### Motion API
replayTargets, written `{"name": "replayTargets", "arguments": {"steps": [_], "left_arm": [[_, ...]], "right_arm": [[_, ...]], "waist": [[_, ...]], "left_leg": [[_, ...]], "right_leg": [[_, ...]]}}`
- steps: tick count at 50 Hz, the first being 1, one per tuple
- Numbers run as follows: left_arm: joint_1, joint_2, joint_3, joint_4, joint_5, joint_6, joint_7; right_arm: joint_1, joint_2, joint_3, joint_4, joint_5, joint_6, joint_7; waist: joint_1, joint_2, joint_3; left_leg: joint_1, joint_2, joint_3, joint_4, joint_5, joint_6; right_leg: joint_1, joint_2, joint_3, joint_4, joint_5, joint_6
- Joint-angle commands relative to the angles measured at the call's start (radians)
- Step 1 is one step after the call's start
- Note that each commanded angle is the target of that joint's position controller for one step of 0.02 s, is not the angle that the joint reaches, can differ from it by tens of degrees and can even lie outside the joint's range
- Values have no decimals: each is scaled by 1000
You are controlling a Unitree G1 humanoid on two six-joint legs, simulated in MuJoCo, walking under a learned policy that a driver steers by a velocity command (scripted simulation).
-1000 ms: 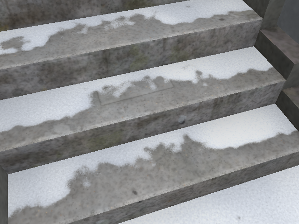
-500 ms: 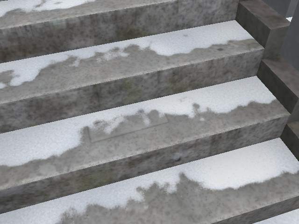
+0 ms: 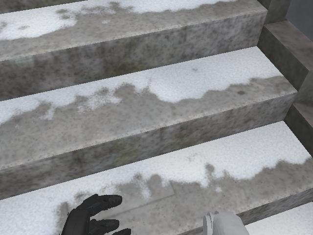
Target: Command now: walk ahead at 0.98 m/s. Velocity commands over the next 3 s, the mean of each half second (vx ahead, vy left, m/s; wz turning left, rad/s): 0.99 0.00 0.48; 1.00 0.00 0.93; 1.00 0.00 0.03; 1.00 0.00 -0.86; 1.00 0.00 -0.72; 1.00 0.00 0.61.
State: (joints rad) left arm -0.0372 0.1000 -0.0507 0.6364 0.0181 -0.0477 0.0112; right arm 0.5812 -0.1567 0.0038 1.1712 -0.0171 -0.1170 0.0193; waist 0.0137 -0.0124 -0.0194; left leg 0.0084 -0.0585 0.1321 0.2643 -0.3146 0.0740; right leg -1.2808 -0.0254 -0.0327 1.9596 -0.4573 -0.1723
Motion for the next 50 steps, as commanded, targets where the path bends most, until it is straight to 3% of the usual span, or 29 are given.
{"name": "replayTargets", "arguments": {"steps": [1, 2, 4, 5, 6, 7, 9, 11, 14, 17, 19, 21, 24, 25, 26, 27, 28, 31, 34, 35, 37, 39, 40, 41, 42, 43, 44, 46, 50], "left_arm": [[-82, 11, -55, -143, -17, -17, -11], [-4, 55, -36, -87, -30, -17, -14], [379, 140, 21, -7, -33, 12, 6], [422, 210, 48, 31, -4, 9, 4], [459, 321, 93, 79, 44, -13, 10], [503, 393, 138, 150, 37, -5, 14], [320, 178, 96, 229, 14, -27, -10], [402, 61, 78, 373, 31, -51, -24], [393, -22, 46, 424, 49, -88, -52], [414, 39, 34, 460, 25, -101, -65], [451, 104, 35, 451, -26, -96, -36], [431, 268, 61, 374, -77, -122, 22], [206, 459, 142, 204, -92, -128, 41], [162, 413, 147, 138, -80, -127, 15], [103, 230, 117, 106, -8, -116, -23], [201, 91, 69, -46, 74, -124, -50], [194, 53, 56, -126, 77, -132, -57], [56, -45, -15, -223, 88, -100, -17], [-80, -5, -23, -297, 58, -46, 16], [-183, -13, -28, -350, 60, -46, 24], [-235, 17, -47, -417, 54, -43, 30], [138, 91, 12, -304, -16, -48, 47], [422, 188, 75, -228, -24, -27, 62], [606, 258, 114, -144, 1, -34, 59], [558, 313, 131, -67, 6, -48, 56], [397, 322, 140, -69, 16, -49, 62], [271, 213, 121, -64, 40, -66, 48], [319, 65, 93, 99, 33, -95, 12], [360, -6, 80, 299, 32, -129, -37]], "right_arm": [[-95, -70, 16, -76, 47, 4, -32], [-44, -118, 13, -116, 94, -10, -50], [-147, -443, -82, -183, 106, -62, -52], [-163, -388, -94, -189, 83, -65, -34], [-153, -202, -75, -230, 55, -79, -3], [-147, -106, -70, -318, 24, -78, 21], [-305, 20, -38, -453, -31, -58, 19], [-405, 146, 13, -515, -35, -16, -5], [-447, 170, 30, -538, 41, 53, -27], [-634, 201, 72, -658, 42, 79, -54], [-682, 102, 66, -661, 63, 99, -59], [-486, -49, 20, -589, 38, 103, -51], [-47, -166, -25, -454, 9, 111, -49], [-13, -208, -53, -448, 25, 85, -41], [-242, -165, -80, -424, 57, 71, -27], [-402, -220, -89, -462, 29, 76, -31], [-400, -175, -75, -470, 14, 87, -35], [-217, -149, -70, -326, -24, 38, -23], [-213, -126, -48, -279, -17, 0, -8], [-140, -141, -53, -261, -28, -13, -5], [-169, -167, -70, -269, 23, 3, -31], [-210, -264, -109, -348, 63, -9, -45], [-371, -410, -165, -409, 51, -35, -25], [-492, -385, -176, -456, 39, -69, -5], [-594, -195, -140, -505, -2, -106, 24], [-490, -80, -113, -575, -27, -106, 31], [-451, -67, -100, -601, -30, -77, 18], [-542, 14, -54, -647, -51, -7, 5], [-641, 66, -8, -732, 0, 72, 0]], "waist": [[95, -48, 141], [100, -61, -49], [301, 220, -388], [295, 229, -436], [214, -26, -356], [172, -290, -440], [21, -1, -119], [-32, 85, 35], [-91, 28, 126], [-149, 7, 174], [-130, 6, 111], [-226, -52, -131], [-385, -157, -417], [-374, -77, -405], [-249, 186, -197], [-43, 260, -136], [-19, 82, -203], [14, -63, 168], [34, -67, 231], [-12, -5, 198], [4, -44, 112], [154, -32, -234], [330, 79, -446], [429, 0, -572], [369, -362, -435], [159, -388, -390], [53, -207, -310], [7, 46, -80], [-103, 12, 138]], "left_leg": [[-552, 164, 20, -343, 840, 54], [-536, 185, -26, -237, 1416, 97], [-182, 316, -104, 244, 2082, 132], [-49, 314, -130, 511, 2006, 135], [-291, 134, -178, 925, 1061, 83], [-594, -69, -291, 1457, 287, 69], [-886, 56, -291, 1822, 350, 97], [-1134, 82, -277, 2052, 253, 157], [-1245, 21, -214, 2113, 60, 160], [-1247, 13, -141, 1870, 50, 167], [-909, -48, 33, 1498, 117, 124], [-512, -87, 189, 1294, 45, 90], [-282, -84, 60, 978, -167, 115], [-170, -96, -88, 597, -129, 154], [-133, -92, -305, 328, 11, 212], [-125, 45, -790, 281, 446, 348], [-102, 135, -1020, 115, 41, 386], [-279, 110, -798, 51, 26, 250], [-530, 50, -578, -17, 59, 151], [-496, 62, -597, -57, 134, 180], [-709, 27, -459, -289, 388, 208], [-779, 24, -447, 31, 1413, 212], [-609, 84, -497, 331, 1706, 176], [-496, 46, -463, 670, 1743, 118], [-624, -141, -339, 1175, 527, 39], [-884, -138, -346, 1546, 220, 22], [-981, -77, -305, 1723, 225, 38], [-1161, 4, -268, 1901, 140, 92], [-1236, 59, -311, 1806, -48, 125]], "right_leg": [[601, -21, -189, -544, 83, 17], [942, 91, -260, -592, 139, 40], [1158, 117, -90, -794, 87, 47], [1160, 136, -17, -990, 18, 17], [1245, -88, 418, -1325, 10, -35], [1364, -308, 1010, -1663, -9, -86], [1094, -295, 762, -1669, -261, -9], [1015, -230, 349, -1609, 123, 45], [890, -195, 34, -1697, 285, 144], [765, -113, -185, -1812, 411, 217], [639, -87, -283, -1977, 708, 180], [799, -95, -320, -1802, 1725, 140], [1185, -261, -223, -1160, 2315, 28], [1129, -217, -184, -767, 2013, 11], [755, -32, -98, -405, 592, 50], [376, 95, 71, 95, 358, 125], [229, 95, 139, 302, 305, 123], [-142, 48, 99, 492, 116, 89], [-54, -18, 33, 233, -64, 97], [-90, -19, 6, 265, -145, 95], [475, -38, -56, -410, -123, 89], [1298, 77, -98, -655, 68, 116], [1421, 40, 21, -769, 66, 93], [1493, 15, 80, -956, -19, 88], [1487, -129, 259, -1207, 172, 23], [1407, -322, 775, -1473, 421, -58], [1350, -386, 823, -1485, 227, -84], [1226, -348, 570, -1508, 82, -28], [1005, -261, 48, -1700, 293, 146]]}}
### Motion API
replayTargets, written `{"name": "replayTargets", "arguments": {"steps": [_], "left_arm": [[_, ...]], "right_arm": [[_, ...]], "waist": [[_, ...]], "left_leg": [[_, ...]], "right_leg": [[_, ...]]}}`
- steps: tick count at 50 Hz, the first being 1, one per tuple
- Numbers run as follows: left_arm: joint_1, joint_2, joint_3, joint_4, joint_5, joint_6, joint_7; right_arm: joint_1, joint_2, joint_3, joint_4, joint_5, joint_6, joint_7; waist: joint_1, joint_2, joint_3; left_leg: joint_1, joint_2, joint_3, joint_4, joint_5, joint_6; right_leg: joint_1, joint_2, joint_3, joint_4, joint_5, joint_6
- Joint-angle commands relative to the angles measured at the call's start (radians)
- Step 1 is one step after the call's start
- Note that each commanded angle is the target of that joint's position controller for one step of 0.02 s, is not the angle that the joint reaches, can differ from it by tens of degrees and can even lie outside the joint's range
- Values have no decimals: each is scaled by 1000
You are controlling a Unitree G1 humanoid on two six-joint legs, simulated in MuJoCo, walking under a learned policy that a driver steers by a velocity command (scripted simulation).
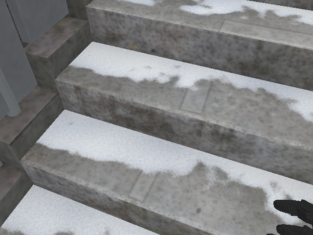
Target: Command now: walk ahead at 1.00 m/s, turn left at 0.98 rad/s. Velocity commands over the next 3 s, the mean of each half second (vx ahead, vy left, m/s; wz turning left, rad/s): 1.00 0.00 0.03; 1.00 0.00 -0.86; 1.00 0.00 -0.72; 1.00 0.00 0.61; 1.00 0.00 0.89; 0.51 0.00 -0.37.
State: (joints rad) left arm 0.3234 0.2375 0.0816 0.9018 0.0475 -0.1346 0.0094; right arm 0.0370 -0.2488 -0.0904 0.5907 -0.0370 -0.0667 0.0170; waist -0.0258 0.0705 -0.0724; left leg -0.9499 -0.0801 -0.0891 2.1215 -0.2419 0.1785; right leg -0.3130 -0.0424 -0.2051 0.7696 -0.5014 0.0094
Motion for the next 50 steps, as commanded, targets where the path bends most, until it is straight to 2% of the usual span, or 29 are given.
{"name": "replayTargets", "arguments": {"steps": [1, 3, 5, 7, 9, 10, 11, 12, 14, 16, 18, 23, 26, 29, 30, 31, 32, 33, 34, 36, 38, 41, 43, 44, 46, 47, 48, 49, 50], "left_arm": [[-14, -107, -48, 45, 6, -47, -32], [65, -60, -47, 90, 9, -51, -34], [187, -18, -41, 145, -39, -51, -29], [152, 128, -27, 45, -82, -55, 4], [76, 379, 41, -33, -101, -82, 8], [18, 359, 58, -79, -102, -81, -5], [68, 156, 31, -133, -79, -70, -48], [29, 154, 32, -187, -60, -75, -68], [-135, -64, -24, -329, -36, -51, -24], [-108, -193, -86, -347, 6, 1, -10], [-77, -183, -89, -317, -23, 61, -16], [-464, -206, -133, -487, -51, 108, 15], [-259, -107, -110, -390, -52, 109, 1], [-49, 28, -53, -318, -52, 113, -2], [12, 65, -39, -328, -56, 85, 6], [13, 100, -12, -334, -66, 70, -15], [-34, 182, 27, -248, -60, 65, -13], [-73, 206, 25, -277, -60, 104, 3], [-50, 191, 28, -261, -41, 109, 6], [62, 105, 3, -120, -25, 83, -15], [37, 37, -23, -100, -23, 53, -22], [55, 65, -15, -39, -28, 13, -7], [9, 140, 13, -68, -79, 35, 23], [53, 181, 25, -95, -116, 20, 28], [-156, 334, 99, -179, -81, -35, 3], [-227, 266, 106, -222, -77, -72, -19], [-312, 50, 41, -258, -25, -94, -41], [-138, 8, 32, -302, -11, -74, -46], [-168, -22, 20, -318, 4, -34, -41]], "right_arm": [[-164, 153, 85, -170, 23, 37, -7], [-260, 152, 88, -209, 5, 68, -38], [-317, 172, 115, -258, 2, 70, -43], [-111, 25, 92, -159, 37, 60, -6], [244, -30, 52, -107, 40, 71, -23], [340, -112, 17, -67, 8, 62, -8], [221, -221, -19, -55, -19, 34, -1], [291, -209, -29, -55, -38, 42, -12], [239, -165, -27, 86, 0, -5, -4], [288, 35, 32, 219, -5, -50, 3], [310, 121, 60, 284, -17, -67, 4], [329, 85, 84, 386, 4, -74, 3], [256, -63, 77, 326, 70, -87, -37], [219, -313, 0, 223, 107, -120, -52], [209, -304, -15, 185, 82, -110, -21], [207, -249, -24, 149, 58, -101, -9], [204, -65, 16, 56, -18, -101, 16], [230, 16, 46, -33, -46, -101, 19], [115, 44, 58, -93, -45, -105, 12], [-25, 190, 131, -182, -83, -96, -4], [-84, 172, 155, -221, -50, -67, -25], [-274, 140, 162, -339, -36, -19, -63], [-180, 100, 173, -342, -25, -16, -69], [3, 58, 137, -244, 13, -17, -79], [397, -101, 55, -157, 28, -4, -100], [493, -210, 15, -87, 0, -35, -91], [369, -211, 0, -7, 34, -22, -88], [263, -180, -1, -21, -1, -33, -76], [205, -59, 18, 19, 1, -39, -58]], "waist": [[-59, -98, 241], [-53, -122, 252], [-55, -115, 267], [-90, -53, -7], [-277, -238, -284], [-313, -227, -407], [-176, 101, -416], [-202, 90, -563], [-75, -94, -232], [55, -156, -25], [100, -131, 56], [124, -71, 260], [203, -29, 47], [285, 38, -262], [273, 118, -274], [281, 85, -237], [131, -270, -81], [64, -213, -244], [92, -139, -189], [32, -68, 119], [-23, 15, 280], [-1, -107, 272], [-62, 17, 80], [-108, 5, -161], [-354, -153, -419], [-361, 97, -503], [-249, 388, -403], [-82, 227, -442], [-29, 62, -325]], "left_leg": [[-288, 55, -13, -60, -161, 17], [-329, 24, 81, -36, -223, 31], [-192, 36, 137, -378, -281, 46], [514, -43, 370, -813, -110, -1], [858, -81, 268, -990, -176, -27], [957, -84, 139, -1215, -126, -17], [1119, 236, -389, -1509, 55, 136], [1147, 371, -724, -1663, 136, 178], [972, 368, -583, -1722, 102, 114], [798, 312, -333, -1675, 106, 53], [692, 309, -160, -1755, 46, 0], [401, 266, 186, -2123, 18, -136], [400, 230, 397, -2151, 1034, -70], [793, 315, 345, -1610, 2122, -49], [855, 340, 284, -1330, 2043, -48], [778, 246, 219, -924, 1416, -77], [266, 36, 129, -451, 100, -154], [43, 24, -5, -78, 64, -145], [-121, 12, 0, 175, 24, -136], [-388, 54, 12, 316, -74, -94], [-372, 100, 80, 99, -124, -103], [-156, 111, 198, -209, -312, -120], [476, 93, 237, -786, -206, -123], [842, -11, 276, -791, -122, -126], [958, 25, 127, -1093, -95, -107], [1115, 165, -90, -1387, -176, -14], [1107, 310, -391, -1572, 313, 79], [1087, 465, -609, -1609, 236, 149], [1067, 448, -582, -1609, -25, 126]], "right_leg": [[-12, -235, 151, -583, 400, -21], [41, -187, 21, -614, 752, -15], [5, -127, -35, -748, 862, -46], [-68, -120, -51, -700, 1690, -134], [133, -255, 55, -259, 2265, -181], [182, -197, 117, 78, 2078, -168], [-192, 59, 162, 686, 520, -78], [-320, 172, 361, 1209, 411, -92], [-627, 99, 383, 1465, 366, -131], [-777, 62, 376, 1529, 267, -186], [-837, 67, 375, 1550, 212, -193], [-863, 71, 239, 1204, 157, -203], [-286, 92, -2, 906, 256, -204], [-36, 185, -30, 606, 179, -182], [28, 198, 29, 333, 101, -185], [114, 190, 286, -96, 183, -239], [288, 70, 588, -119, 923, -255], [371, -44, 913, -238, 790, -378], [319, -79, 1052, -358, 304, -425], [136, -18, 847, -398, 198, -324], [-136, 33, 631, -454, 332, -217], [-328, 46, 544, -671, 710, -227], [-438, 95, 430, -755, 1006, -243], [-399, 74, 467, -581, 1683, -253], [-31, -8, 559, -51, 2249, -207], [-84, 146, 465, 470, 1832, -89], [-333, 288, 367, 923, 495, -79], [-519, 233, 464, 1206, 386, -94], [-645, 155, 379, 1303, 394, -127]]}}
Over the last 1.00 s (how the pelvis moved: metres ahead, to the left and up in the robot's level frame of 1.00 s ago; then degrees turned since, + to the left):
0.79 0.12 0.45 43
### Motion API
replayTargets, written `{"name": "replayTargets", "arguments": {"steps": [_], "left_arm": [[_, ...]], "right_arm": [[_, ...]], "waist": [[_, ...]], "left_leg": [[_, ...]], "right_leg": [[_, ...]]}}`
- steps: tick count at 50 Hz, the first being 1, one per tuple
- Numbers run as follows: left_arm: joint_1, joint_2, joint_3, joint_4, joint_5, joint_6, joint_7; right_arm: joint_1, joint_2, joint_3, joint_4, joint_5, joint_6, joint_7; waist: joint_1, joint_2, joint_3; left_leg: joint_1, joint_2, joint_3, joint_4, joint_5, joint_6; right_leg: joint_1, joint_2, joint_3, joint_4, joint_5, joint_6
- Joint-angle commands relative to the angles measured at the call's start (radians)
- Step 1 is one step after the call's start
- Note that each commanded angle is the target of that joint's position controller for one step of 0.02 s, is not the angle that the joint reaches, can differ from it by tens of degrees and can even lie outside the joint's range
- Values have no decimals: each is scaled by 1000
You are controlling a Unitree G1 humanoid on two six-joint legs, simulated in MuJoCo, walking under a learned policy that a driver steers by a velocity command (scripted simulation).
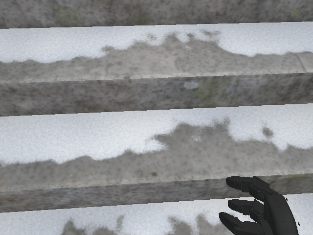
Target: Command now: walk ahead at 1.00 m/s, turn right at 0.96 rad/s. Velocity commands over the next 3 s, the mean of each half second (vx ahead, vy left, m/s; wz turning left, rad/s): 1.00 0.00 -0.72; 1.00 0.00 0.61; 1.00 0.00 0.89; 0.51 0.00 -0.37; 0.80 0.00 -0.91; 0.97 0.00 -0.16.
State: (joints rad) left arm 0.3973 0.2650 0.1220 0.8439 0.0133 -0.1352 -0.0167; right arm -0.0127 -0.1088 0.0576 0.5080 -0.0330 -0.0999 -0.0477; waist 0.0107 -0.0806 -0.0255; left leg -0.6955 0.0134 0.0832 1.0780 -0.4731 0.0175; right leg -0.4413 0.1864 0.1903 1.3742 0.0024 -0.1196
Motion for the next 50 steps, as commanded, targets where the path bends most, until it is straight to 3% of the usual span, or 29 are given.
{"name": "replayTargets", "arguments": {"steps": [1, 3, 5, 8, 10, 11, 13, 14, 15, 16, 17, 20, 23, 26, 28, 31, 32, 33, 34, 35, 36, 37, 39, 42, 44, 46, 48, 49, 50], "left_arm": [[-312, -86, -45, -300, 50, 3, 0], [-389, -224, -115, -339, 46, 46, 9], [-455, -186, -124, -390, 4, 81, 10], [-603, -200, -149, -497, 5, 109, 55], [-480, -94, -144, -467, 1, 139, 30], [-358, -10, -114, -381, 17, 150, 9], [62, 79, -58, -301, -10, 175, 32], [111, 144, -34, -283, 5, 159, 22], [-90, 165, 1, -291, -22, 134, 4], [-275, 207, 5, -288, -6, 131, -10], [-220, 201, -4, -292, 30, 144, 7], [-93, 69, -39, -89, 32, 62, 14], [-45, -30, -84, 38, 48, 33, 0], [0, -28, -102, 132, 3, 19, 3], [-28, 5, -106, 104, -23, 7, 30], [-86, 249, -32, 28, -104, -37, 55], [-164, 323, -3, -28, -99, -41, 65], [-204, 308, 11, -81, -56, -47, 43], [-297, 228, 7, -146, -33, -35, 38], [-291, 30, -43, -215, 88, -45, 18], [-188, -99, -89, -322, 90, -44, 0], [-236, -117, -106, -354, 65, -39, -7], [-424, -219, -169, -443, 112, -18, 1], [-592, -198, -199, -549, 61, 21, 33], [-639, -154, -209, -612, 72, 33, 47], [-475, -94, -188, -550, 10, 29, 53], [-56, 27, -103, -433, -6, 65, 81], [42, 116, -60, -378, 14, 56, 73], [25, 231, -27, -322, 28, 42, 74]], "right_arm": [[269, -92, -100, 199, -3, -26, 18], [402, -48, -97, 371, -24, -58, 55], [311, 5, -68, 416, -21, -78, 57], [322, -64, -68, 514, -13, -95, 72], [352, -209, -97, 495, 54, -70, 36], [348, -313, -118, 412, 101, -78, 7], [211, -572, -200, 291, 103, -102, 12], [164, -517, -206, 231, 111, -102, 40], [196, -345, -190, 224, 59, -81, 80], [245, -184, -149, 90, -16, -71, 103], [246, -174, -129, 32, -45, -83, 103], [112, 22, -23, -72, -58, -53, 56], [56, 46, -12, -68, 10, 4, 21], [-141, 78, 23, -169, 38, 35, -3], [-53, -17, 2, -106, 40, 45, 0], [241, -132, -49, -10, 26, 59, -9], [314, -203, -73, 31, 38, 48, 17], [386, -233, -76, 59, 66, 41, 38], [384, -236, -101, 111, 97, 38, 56], [373, -263, -141, 220, 69, 41, 61], [339, -243, -127, 205, 25, 55, 40], [350, -208, -121, 215, -7, 57, 32], [447, -157, -118, 329, -2, 28, 38], [374, -111, -85, 344, -3, -14, 36], [434, -190, -103, 383, 29, -23, 35], [417, -263, -138, 315, 105, -27, 5], [264, -485, -224, 244, 94, -65, 25], [211, -393, -219, 214, 70, -102, 58], [241, -216, -187, 182, 81, -111, 98]], "waist": [[-43, 81, -133], [-29, 77, 33], [68, 44, 193], [150, 97, 253], [207, 62, 78], [202, 69, -109], [391, 285, -421], [384, 246, -460], [269, 78, -304], [74, -198, -292], [60, -66, -469], [-20, 134, -46], [-59, 82, 98], [-89, 74, 190], [-107, 78, 64], [-261, 42, -298], [-312, 102, -384], [-305, 38, -447], [-308, 184, -375], [-157, 366, -146], [-25, 232, -310], [-42, 149, -233], [-20, 5, 83], [35, 41, 291], [36, 39, 204], [83, -39, -94], [338, 95, -469], [339, 44, -508], [241, -396, -554]], "left_leg": [[688, 347, -602, -591, 172, 257], [677, 286, -350, -681, 149, 135], [420, 248, -66, -848, 404, 39], [264, 162, 183, -988, 762, -16], [164, 114, 286, -1095, 983, 38], [187, 140, 242, -999, 1646, 92], [485, 245, 148, -473, 2323, 107], [513, 245, 86, -153, 2234, 113], [362, 58, 46, 307, 894, 50], [-74, -86, -42, 869, 293, 3], [-200, -70, -158, 1135, 275, 24], [-505, -9, -184, 1282, 180, 87], [-573, -27, -130, 1315, 47, 130], [-528, -18, -137, 934, -17, 155], [-167, -40, 75, 727, 32, 117], [311, -92, 77, 355, 62, 156], [329, -131, 110, 154, 142, 130], [362, -122, 0, -209, 157, 147], [496, -111, -158, -541, 237, 198], [673, -53, -397, -448, 839, 286], [872, 85, -724, -500, 902, 431], [803, 153, -896, -648, 413, 433], [646, 73, -656, -689, 262, 313], [171, 14, -442, -891, 517, 205], [136, 12, -391, -1018, 646, 208], [-96, -36, -325, -982, 1453, 241], [227, 62, -405, -496, 2165, 202], [316, -5, -397, -153, 1851, 140], [85, -238, -285, 497, 401, 54]], "right_leg": [[-678, -97, -48, 813, -175, -27], [-944, -135, -62, 1049, -381, -86], [-881, -152, -68, 808, -453, -67], [-800, -153, -183, 547, -537, -81], [-271, -146, -391, 131, -367, -59], [74, -31, -469, 111, -279, -31], [310, -29, -368, -49, -310, -27], [409, 10, -279, -325, -342, -37], [354, -42, -52, -717, -260, -147], [474, -221, 357, -751, 388, -266], [570, -335, 601, -910, 10, -306], [259, -299, 426, -983, -286, -186], [54, -307, 100, -1088, -161, -92], [-86, -316, -95, -1333, -128, -13], [-108, -294, -234, -1438, 536, -31], [210, -397, -276, -1068, 1666, -4], [376, -395, -263, -768, 1834, 7], [509, -384, -253, -456, 1747, 12], [310, -240, -274, -52, 1023, 29], [-269, -57, -175, 444, -133, 101], [-556, -53, -54, 775, -206, 87], [-705, -58, -82, 945, -294, 70], [-990, -135, -112, 1057, -430, 15], [-843, -170, -246, 770, -573, 38], [-673, -229, -263, 465, -601, 34], [307, -110, -379, -50, -489, 47], [550, -114, -218, -263, -377, 34], [567, -207, -56, -539, -318, -8], [692, -543, 473, -795, 32, -203]]}}
Over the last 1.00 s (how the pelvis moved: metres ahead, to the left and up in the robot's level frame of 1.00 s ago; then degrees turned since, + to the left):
0.81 -0.11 0.44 -29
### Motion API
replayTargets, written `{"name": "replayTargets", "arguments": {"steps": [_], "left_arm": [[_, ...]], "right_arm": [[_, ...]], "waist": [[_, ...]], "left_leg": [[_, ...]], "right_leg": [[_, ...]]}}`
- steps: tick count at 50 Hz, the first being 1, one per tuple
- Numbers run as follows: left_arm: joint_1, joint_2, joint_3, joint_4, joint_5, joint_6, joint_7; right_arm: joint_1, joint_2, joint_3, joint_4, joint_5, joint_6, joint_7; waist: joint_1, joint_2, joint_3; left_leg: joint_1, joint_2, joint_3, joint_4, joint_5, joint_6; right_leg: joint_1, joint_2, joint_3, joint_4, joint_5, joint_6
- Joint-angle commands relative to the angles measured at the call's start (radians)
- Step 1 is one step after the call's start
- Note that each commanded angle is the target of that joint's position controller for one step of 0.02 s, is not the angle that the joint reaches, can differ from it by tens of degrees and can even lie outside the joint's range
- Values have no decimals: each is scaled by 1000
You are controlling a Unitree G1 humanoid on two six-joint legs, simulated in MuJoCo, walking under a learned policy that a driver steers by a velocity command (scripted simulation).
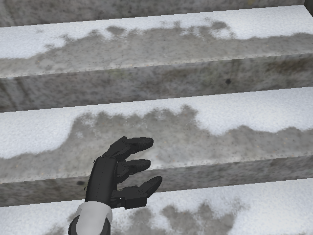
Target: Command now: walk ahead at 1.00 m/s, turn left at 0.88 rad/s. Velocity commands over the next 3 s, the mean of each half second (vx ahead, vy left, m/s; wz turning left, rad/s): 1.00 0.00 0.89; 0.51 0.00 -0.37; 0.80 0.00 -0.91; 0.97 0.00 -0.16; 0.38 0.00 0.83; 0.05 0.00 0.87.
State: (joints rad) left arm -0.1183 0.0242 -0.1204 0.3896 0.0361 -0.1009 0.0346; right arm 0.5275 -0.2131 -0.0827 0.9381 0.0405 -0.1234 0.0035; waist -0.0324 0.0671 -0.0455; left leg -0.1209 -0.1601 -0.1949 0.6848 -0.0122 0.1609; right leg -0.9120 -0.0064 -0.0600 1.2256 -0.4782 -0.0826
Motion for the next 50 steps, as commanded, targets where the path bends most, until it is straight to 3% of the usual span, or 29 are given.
{"name": "replayTargets", "arguments": {"steps": [1, 2, 4, 6, 8, 11, 13, 14, 15, 17, 18, 19, 20, 23, 26, 30, 32, 33, 34, 35, 36, 37, 38, 40, 42, 44, 45, 48, 50], "left_arm": [[426, 410, 220, 121, 8, 20, 17], [343, 294, 197, 185, -16, 8, 12], [407, 176, 170, 357, 10, -30, -3], [508, 115, 156, 500, 19, -48, -27], [422, 80, 139, 543, 13, -62, -39], [378, 142, 139, 591, 8, -69, -51], [389, 321, 171, 570, -39, -57, -19], [382, 370, 176, 499, -89, -63, 7], [395, 536, 220, 458, -100, -79, 16], [257, 611, 271, 359, -102, -77, -24], [321, 482, 263, 337, -67, -70, -66], [297, 287, 215, 228, -11, -64, -116], [253, 216, 187, 113, 65, -73, -112], [168, 75, 87, 6, 78, -62, -47], [158, 78, 83, 26, 38, -3, -23], [-127, 53, 50, -109, 16, 14, -2], [120, 123, 70, 6, -11, 27, -7], [12, 186, 50, -149, -49, 116, -99], [254, 253, 73, -46, -65, 198, -108], [732, 352, 110, 202, -80, 228, -82], [1116, 270, 98, 436, 37, 234, -79], [1047, 327, 117, 458, 64, 211, -76], [865, 401, 164, 449, 90, 159, -99], [609, 170, 133, 533, 18, 99, -127], [615, 40, 91, 651, 46, 70, -112], [539, 100, 108, 594, 44, 28, -92], [606, 151, 113, 589, 50, 9, -71], [820, 159, 91, 670, 99, 37, -94], [701, 232, 112, 595, 37, 19, -118]], "right_arm": [[-281, -102, -36, -295, -63, -73, 45], [-347, -24, -23, -337, -101, -45, 39], [-475, 73, 29, -408, -120, 5, 24], [-477, 171, 74, -434, -77, 50, 16], [-546, 156, 88, -492, -33, 85, 3], [-691, 146, 104, -582, -53, 130, -36], [-596, 82, 108, -558, -54, 142, -24], [-497, -24, 71, -474, -74, 147, -3], [-340, -86, 35, -441, -71, 157, -14], [2, -185, -9, -369, -61, 130, -5], [-178, -223, -41, -393, -32, 118, 9], [-365, -251, -53, -389, -16, 120, 11], [-418, -252, -44, -409, -56, 152, -21], [-206, -137, -8, -198, -82, 84, -25], [-114, -46, 23, -107, -92, 31, -6], [-71, -67, 31, -23, -58, 3, -4], [-249, -111, 28, -107, -11, 3, -22], [-153, -313, 11, 36, -124, 30, 127], [-362, -423, -50, -39, -86, 22, 178], [-388, -322, -22, -83, -201, 35, 205], [-499, -367, -65, -97, -178, 46, 153], [-96, -171, -7, 19, -170, 80, 178], [-28, -152, -9, -71, -93, 85, 161], [-346, -87, 42, -243, -96, 86, 79], [-361, 46, 104, -272, -122, 85, 30], [-509, 35, 124, -367, -63, 59, 23], [-538, 76, 141, -389, -49, 55, 39], [-605, 98, 169, -368, -57, 75, 80], [-686, 84, 173, -425, -125, 97, 62]], "waist": [[209, -385, -543], [122, -243, -345], [90, -35, -15], [30, -66, 76], [-75, -48, 193], [-139, -98, 253], [-182, -110, 109], [-170, -70, -48], [-231, -141, -198], [-338, -204, -461], [-224, -89, -351], [-71, 238, -249], [-17, 144, -350], [19, -89, 23], [41, -92, 70], [54, -122, 190], [166, -98, -66], [332, 207, -299], [397, 116, -237], [425, -269, -541], [485, -454, -311], [199, -303, -446], [103, -70, -393], [66, -40, -212], [-58, -84, -156], [-43, -32, -110], [-10, -168, -110], [62, -175, -16], [30, -207, -1]], "left_leg": [[-611, -18, -14, 1224, -96, -77], [-769, 58, 28, 1309, -9, -47], [-1043, 110, 87, 1579, -157, 9], [-1219, 119, 67, 1773, -330, 44], [-1163, 156, 42, 1503, -404, 27], [-1044, 140, 174, 1232, -427, 37], [-587, 140, 357, 835, -293, 19], [-308, 33, 439, 803, -277, -6], [-205, 2, 465, 767, -350, -23], [16, -31, 311, 415, -359, -13], [-22, -62, 110, 102, -437, 52], [66, 99, -382, -103, -170, 196], [102, 212, -679, -294, -453, 257], [-110, 202, -528, -352, -338, 153], [-100, 265, -304, -322, -28, 88], [-288, 245, -13, -616, 289, -48], [-515, 194, 182, -565, 1160, -39], [-671, 294, -58, -422, 1795, 99], [-417, 422, -62, -249, 2045, 80], [-305, 341, -7, 189, 1988, -34], [-321, 130, 104, 725, 608, -143], [-788, -70, -25, 1243, -75, -154], [-916, -127, -214, 1402, -36, -117], [-1268, -42, -85, 1424, -223, -81], [-1323, 112, 115, 1311, -258, -43], [-1008, 154, 206, 1084, -335, -59], [-961, 139, 255, 1192, -317, -86], [-1099, 115, 225, 1296, -207, -67], [-1064, 171, 225, 1053, -206, -126]], "right_leg": [[1054, -384, 926, -764, 301, -259], [963, -345, 814, -739, -65, -205], [836, -311, 518, -803, -11, -124], [811, -301, 266, -855, 201, -53], [590, -284, 29, -1008, 249, 42], [393, -171, -222, -1163, 423, 80], [305, -134, -320, -1295, 736, 5], [374, -146, -300, -1191, 1417, -49], [572, -196, -251, -997, 1975, -72], [832, -264, -155, -382, 2206, -79], [722, -161, -95, 22, 1358, -33], [196, 74, 1, 526, 334, 53], [-13, 84, 164, 910, 321, 43], [-314, 4, 148, 1147, 232, 18], [-410, -10, 79, 1231, 71, -5], [-260, -38, -15, 646, -95, -66], [536, 55, -157, 269, 152, -59], [775, 130, 39, 122, 334, 0], [660, 141, 116, -220, 217, 10], [989, 80, 232, -531, 534, -100], [982, 69, 218, -997, 918, -79], [1326, -151, 649, -541, 1962, -373], [1229, -236, 865, -633, 1959, -360], [1165, -184, 587, -618, 1373, -207], [992, -96, 352, -638, 1257, -73], [521, 48, 269, -760, 806, -21], [451, 74, 309, -830, 722, -56], [416, 63, 481, -882, 234, -140], [335, -6, 745, -978, 2, -222]]}}
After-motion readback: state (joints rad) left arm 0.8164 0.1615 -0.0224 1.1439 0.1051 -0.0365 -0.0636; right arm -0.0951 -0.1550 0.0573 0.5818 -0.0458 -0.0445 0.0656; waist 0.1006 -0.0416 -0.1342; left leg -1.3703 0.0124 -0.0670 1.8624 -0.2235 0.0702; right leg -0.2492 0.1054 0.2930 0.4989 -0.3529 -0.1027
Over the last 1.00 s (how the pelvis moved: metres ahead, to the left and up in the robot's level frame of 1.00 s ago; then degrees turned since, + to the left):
0.83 -0.08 0.45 2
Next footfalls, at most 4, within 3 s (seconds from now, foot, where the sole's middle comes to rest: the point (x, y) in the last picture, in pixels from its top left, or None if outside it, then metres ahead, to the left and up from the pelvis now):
0.36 left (130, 228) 0.41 0.12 -0.49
0.72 right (136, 128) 0.69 0.09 -0.33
1.12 left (51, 50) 0.92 0.37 -0.16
1.58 right None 1.25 0.01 -0.01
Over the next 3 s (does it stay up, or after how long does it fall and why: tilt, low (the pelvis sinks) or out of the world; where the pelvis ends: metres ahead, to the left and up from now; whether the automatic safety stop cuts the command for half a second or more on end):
stays up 1.88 -0.04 0.92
